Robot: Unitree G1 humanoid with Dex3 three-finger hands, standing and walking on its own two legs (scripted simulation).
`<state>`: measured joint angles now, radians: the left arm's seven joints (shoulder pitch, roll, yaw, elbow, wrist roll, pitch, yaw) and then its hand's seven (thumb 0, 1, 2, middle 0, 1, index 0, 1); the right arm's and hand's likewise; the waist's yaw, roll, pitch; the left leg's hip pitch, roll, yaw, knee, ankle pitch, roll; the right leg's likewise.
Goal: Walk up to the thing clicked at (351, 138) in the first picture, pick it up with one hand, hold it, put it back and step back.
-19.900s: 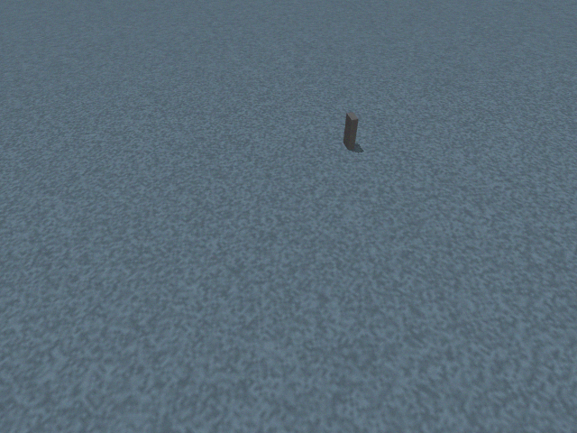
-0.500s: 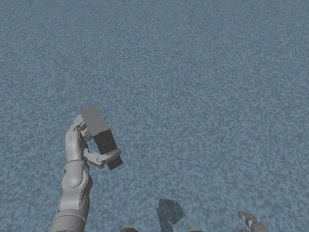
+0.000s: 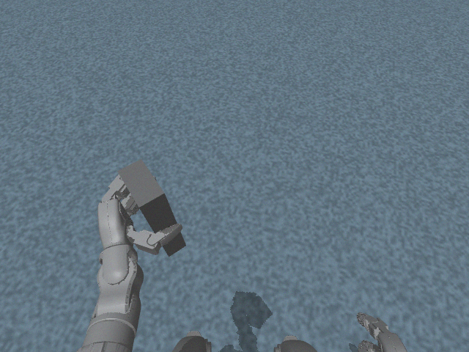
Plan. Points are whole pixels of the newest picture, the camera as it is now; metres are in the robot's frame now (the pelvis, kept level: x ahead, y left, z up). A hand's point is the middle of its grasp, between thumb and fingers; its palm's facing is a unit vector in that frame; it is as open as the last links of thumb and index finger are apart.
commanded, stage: crouch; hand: left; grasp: from the side
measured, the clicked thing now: (156, 213) +0.35 +0.16 +0.01
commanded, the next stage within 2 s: lower in 1.48 s
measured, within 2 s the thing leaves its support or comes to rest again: neither
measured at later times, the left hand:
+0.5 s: hand (154, 250) +0.37 +0.22 -0.22, palm faces +0.34 -0.94 -0.03, open 11.3 cm
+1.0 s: hand (159, 272) +0.37 +0.24 -0.40, palm faces +0.35 -0.94 -0.03, open 11.3 cm
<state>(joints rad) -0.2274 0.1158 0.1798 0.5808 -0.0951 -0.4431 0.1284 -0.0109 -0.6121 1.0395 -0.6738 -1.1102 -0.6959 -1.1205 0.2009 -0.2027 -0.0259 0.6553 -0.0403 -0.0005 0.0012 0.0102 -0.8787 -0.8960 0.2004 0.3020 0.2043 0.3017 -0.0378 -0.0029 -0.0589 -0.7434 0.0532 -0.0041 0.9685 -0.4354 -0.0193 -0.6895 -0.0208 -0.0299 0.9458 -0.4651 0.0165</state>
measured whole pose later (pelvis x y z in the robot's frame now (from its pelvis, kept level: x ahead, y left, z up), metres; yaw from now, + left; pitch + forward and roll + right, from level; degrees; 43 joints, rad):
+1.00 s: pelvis -0.09 +0.00 -0.35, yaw -6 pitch +30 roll -5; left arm -0.63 0.43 0.56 1.12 -0.09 -0.80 -0.03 -0.01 -0.61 1.05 -0.65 -1.15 -0.67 -1.16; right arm 0.06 -0.26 0.06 0.73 -0.14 0.03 0.09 0.01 -0.91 -0.91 0.20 0.30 0.20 0.30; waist -0.13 -0.04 -0.09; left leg -2.17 0.06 -0.13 2.29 -0.66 -0.03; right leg -2.08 0.01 -0.06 2.25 -0.71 0.02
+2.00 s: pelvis -0.08 +0.01 -0.43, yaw -12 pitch +21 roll -11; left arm -0.57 0.62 0.66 1.20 -0.14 -0.91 -0.10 -0.01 -0.61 1.05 -0.67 -1.11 -0.69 -1.12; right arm -0.07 -0.32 0.26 0.68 -0.25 0.05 0.12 0.00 -0.90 -0.90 0.20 0.30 0.21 0.30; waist -0.18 -0.15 0.15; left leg -2.28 0.05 -0.28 2.59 -0.70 -0.04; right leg -2.15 0.06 -0.15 2.47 -0.70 0.05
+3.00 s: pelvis -0.09 +0.02 -0.44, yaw -15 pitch +13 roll -15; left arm -0.56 0.76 0.65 1.35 -0.13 -1.05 -0.01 -0.01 -0.60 1.01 -0.71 -1.05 -0.73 -1.06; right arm -0.16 -0.35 0.43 0.59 -0.33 0.04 0.14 0.00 -0.88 -0.89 0.21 0.30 0.21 0.30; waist -0.21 -0.25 0.26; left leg -2.24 0.04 -0.37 2.66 -0.70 -0.02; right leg -2.07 0.09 -0.21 2.46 -0.67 0.07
